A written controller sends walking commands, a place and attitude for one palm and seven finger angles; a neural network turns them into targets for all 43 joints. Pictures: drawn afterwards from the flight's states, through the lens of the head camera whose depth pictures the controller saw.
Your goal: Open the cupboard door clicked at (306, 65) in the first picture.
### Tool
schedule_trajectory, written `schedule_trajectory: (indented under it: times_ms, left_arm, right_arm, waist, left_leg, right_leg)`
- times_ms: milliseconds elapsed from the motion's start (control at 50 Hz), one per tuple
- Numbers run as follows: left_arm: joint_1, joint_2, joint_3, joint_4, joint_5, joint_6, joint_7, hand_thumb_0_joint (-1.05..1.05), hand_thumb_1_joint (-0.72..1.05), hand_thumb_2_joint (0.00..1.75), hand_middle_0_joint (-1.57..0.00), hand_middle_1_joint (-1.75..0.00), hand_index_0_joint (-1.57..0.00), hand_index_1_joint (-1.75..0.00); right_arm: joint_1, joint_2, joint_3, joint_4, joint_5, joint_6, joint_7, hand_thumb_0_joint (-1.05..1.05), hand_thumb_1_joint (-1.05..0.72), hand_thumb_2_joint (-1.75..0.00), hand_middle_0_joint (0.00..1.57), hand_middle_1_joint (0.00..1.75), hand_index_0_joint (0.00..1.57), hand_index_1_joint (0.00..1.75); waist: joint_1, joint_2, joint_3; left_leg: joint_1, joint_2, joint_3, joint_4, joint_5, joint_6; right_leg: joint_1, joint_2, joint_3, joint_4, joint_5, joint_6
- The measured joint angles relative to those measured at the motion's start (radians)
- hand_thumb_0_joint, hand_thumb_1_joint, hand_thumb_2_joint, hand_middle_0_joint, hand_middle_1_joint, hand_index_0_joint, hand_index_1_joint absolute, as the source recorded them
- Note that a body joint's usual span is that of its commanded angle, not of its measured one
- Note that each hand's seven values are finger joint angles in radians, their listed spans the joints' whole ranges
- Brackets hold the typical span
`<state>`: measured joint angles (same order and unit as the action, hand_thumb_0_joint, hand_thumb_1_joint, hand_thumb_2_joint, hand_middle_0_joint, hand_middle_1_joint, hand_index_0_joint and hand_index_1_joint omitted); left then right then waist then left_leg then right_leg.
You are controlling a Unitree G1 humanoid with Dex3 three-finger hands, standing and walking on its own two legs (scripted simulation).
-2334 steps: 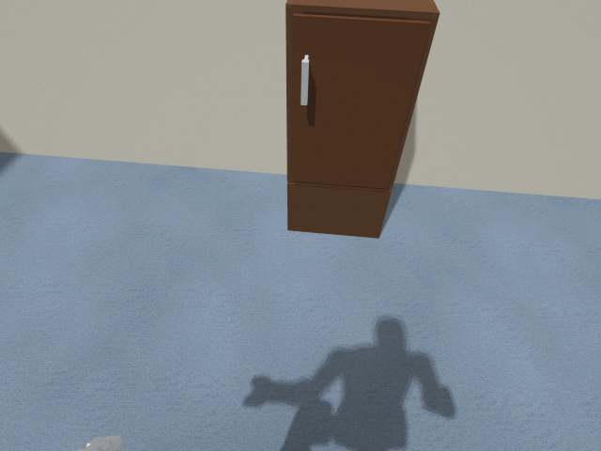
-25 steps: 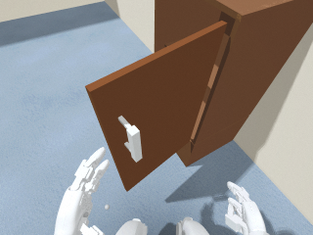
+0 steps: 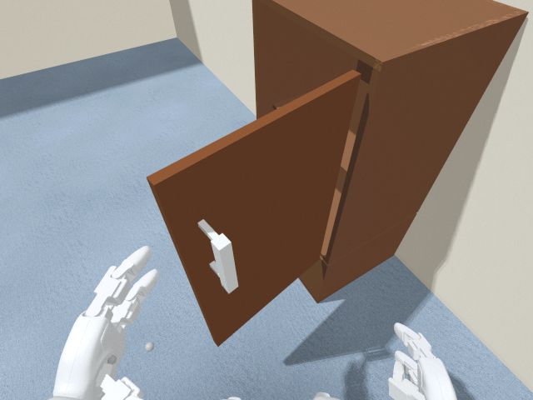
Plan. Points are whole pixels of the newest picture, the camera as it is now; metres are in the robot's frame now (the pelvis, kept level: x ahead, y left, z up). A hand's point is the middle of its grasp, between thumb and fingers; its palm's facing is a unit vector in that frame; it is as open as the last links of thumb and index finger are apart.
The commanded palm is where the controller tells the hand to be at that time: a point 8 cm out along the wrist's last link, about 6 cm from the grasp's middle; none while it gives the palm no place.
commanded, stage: draw the hand back to the body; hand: left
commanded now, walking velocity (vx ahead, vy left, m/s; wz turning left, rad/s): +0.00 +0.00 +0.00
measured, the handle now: (218, 257) +0.32 +0.10 +0.04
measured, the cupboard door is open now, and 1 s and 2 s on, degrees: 100 100 100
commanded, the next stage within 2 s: step back with the hand held close in 1.26 s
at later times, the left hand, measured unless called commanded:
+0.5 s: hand (62, 298) +0.21 +0.24 +0.15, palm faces +0.25 -0.90 -0.36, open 13.6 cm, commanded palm +0.16 +0.28 +0.18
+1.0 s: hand out of the picture +0.23 +0.29 +0.24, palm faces +0.46 -0.80 -0.38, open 8.0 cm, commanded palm +0.17 +0.32 +0.24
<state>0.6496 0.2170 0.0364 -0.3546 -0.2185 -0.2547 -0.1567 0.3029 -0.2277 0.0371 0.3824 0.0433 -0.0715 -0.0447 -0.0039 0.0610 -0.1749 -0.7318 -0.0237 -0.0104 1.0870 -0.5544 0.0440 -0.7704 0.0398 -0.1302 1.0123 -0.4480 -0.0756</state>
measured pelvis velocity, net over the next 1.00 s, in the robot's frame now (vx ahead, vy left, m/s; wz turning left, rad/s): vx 0.03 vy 0.03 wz -0.02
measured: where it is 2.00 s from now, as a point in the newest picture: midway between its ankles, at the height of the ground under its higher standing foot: outside the picture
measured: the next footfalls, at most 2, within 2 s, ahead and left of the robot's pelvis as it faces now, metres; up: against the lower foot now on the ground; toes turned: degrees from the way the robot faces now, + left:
none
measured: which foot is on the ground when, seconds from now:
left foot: down 0.00-1.00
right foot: down 0.00-1.00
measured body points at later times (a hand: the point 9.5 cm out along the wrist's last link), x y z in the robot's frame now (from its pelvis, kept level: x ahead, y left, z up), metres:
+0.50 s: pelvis +0.03 +0.02 +0.05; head +0.03 +0.02 +0.50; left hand +0.19 +0.28 +0.17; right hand +0.21 -0.19 -0.02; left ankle -0.01 +0.09 -0.67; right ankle +0.03 -0.08 -0.67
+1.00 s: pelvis +0.03 +0.03 +0.07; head +0.01 +0.02 +0.52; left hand +0.20 +0.33 +0.26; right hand +0.21 -0.20 +0.00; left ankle -0.01 +0.09 -0.67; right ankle +0.03 -0.08 -0.67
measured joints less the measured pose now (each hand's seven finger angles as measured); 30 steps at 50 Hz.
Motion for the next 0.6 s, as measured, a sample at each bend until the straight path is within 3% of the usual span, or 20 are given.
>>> schedule_trajectory:
  times_ms: [100,200,280,360,440,600]
  left_arm:
    - [0.008,0.032,0.019,-0.007,-0.016,0.032,-0.033,-0.01,-0.49,0.30,-0.15,-0.30,-0.16,-0.30]
    - [0.008,0.053,0.087,-0.036,-0.052,0.027,-0.038,-0.01,-0.46,0.31,-0.15,-0.31,-0.16,-0.30]
    - [0.020,0.087,0.089,-0.094,0.075,0.122,0.115,-0.01,-0.39,0.34,-0.16,-0.31,-0.16,-0.30]
    - [0.038,0.073,0.067,-0.110,0.138,0.191,0.212,-0.01,-0.28,0.39,-0.16,-0.30,-0.17,-0.30]
    - [0.018,0.088,0.069,-0.100,0.165,0.224,0.254,-0.01,-0.15,0.44,-0.17,-0.31,-0.17,-0.30]
    - [-0.044,0.117,0.147,-0.108,0.174,0.234,0.285,0.00,0.12,0.56,-0.18,-0.31,-0.18,-0.30]
  right_arm:
    - [0.001,-0.008,-0.001,-0.001,0.000,-0.021,-0.010,0.02,-0.91,-0.90,0.21,0.30,0.21,0.30]
    - [-0.006,-0.011,-0.006,0.019,0.007,-0.043,-0.012,0.02,-0.91,-0.90,0.21,0.30,0.20,0.30]
    - [-0.010,0.000,-0.009,0.042,-0.008,-0.027,-0.035,0.02,-0.91,-0.90,0.21,0.30,0.20,0.30]
    - [-0.018,0.005,-0.005,0.054,-0.015,-0.013,-0.046,0.02,-0.91,-0.90,0.20,0.30,0.20,0.30]
    - [-0.022,0.011,0.010,0.080,-0.021,-0.012,-0.054,0.02,-0.91,-0.90,0.21,0.30,0.20,0.30]
    - [-0.033,0.009,0.026,0.143,-0.029,-0.039,-0.040,0.02,-0.91,-0.90,0.21,0.30,0.21,0.30]
  waist:
    - [0.006,-0.009,0.012]
    - [0.015,-0.010,0.016]
    - [0.033,-0.010,0.015]
    - [0.035,0.006,0.035]
    - [0.046,0.002,0.063]
    - [0.052,0.004,0.098]
  left_leg:
    - [0.055,0.001,0.002,-0.047,0.010,0.003]
    - [0.107,0.002,-0.003,-0.083,0.013,0.005]
    - [0.185,0.001,0.007,-0.154,0.032,0.014]
    - [0.268,-0.006,0.013,-0.238,0.063,0.020]
    - [0.342,-0.014,0.019,-0.313,0.093,0.027]
    - [0.476,-0.026,0.022,-0.443,0.143,0.032]
  right_leg:
    - [0.055,0.004,0.006,-0.046,0.011,0.003]
    - [0.111,0.008,0.005,-0.090,0.017,0.008]
    - [0.185,0.010,0.019,-0.157,0.037,0.014]
    - [0.267,0.007,0.031,-0.237,0.066,0.027]
    - [0.337,0.002,0.041,-0.303,0.091,0.035]
    - [0.469,-0.005,0.052,-0.425,0.136,0.048]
